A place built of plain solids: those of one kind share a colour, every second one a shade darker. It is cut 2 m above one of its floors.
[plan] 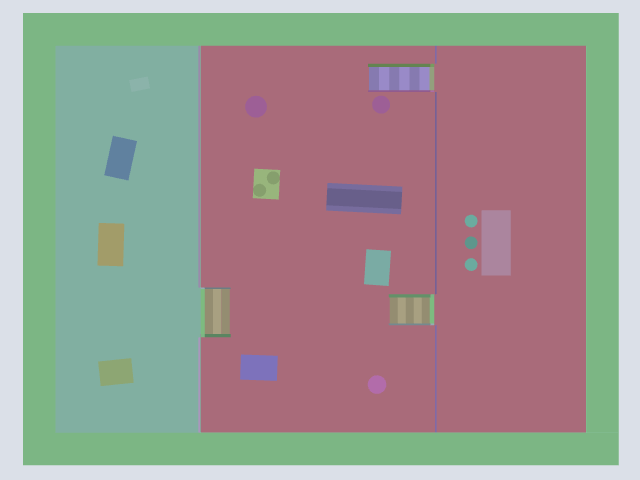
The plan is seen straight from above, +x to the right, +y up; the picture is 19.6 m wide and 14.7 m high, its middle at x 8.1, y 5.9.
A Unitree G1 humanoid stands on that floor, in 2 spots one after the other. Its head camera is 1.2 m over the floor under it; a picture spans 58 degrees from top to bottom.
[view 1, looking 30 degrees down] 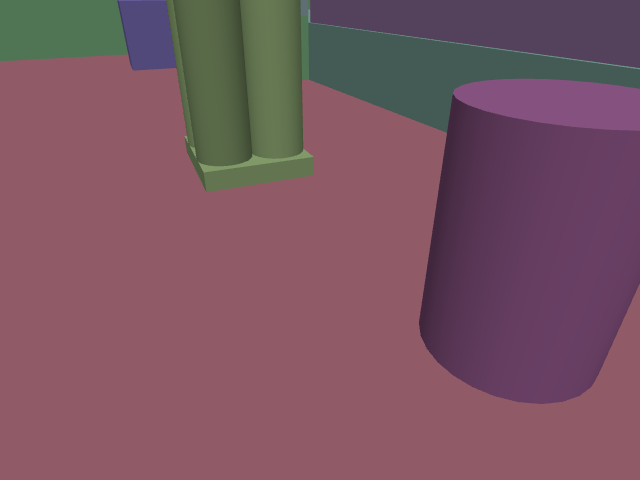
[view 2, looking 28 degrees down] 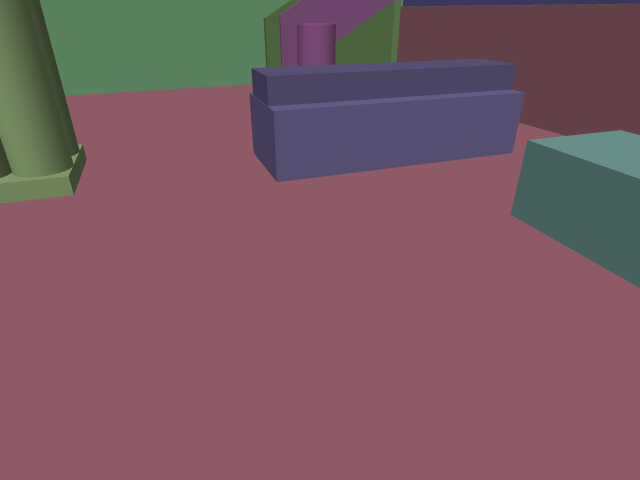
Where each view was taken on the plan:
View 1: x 7.38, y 10.84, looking -116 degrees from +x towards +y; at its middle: floor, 2.40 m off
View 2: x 7.34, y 3.71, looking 67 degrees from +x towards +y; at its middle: floor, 2.56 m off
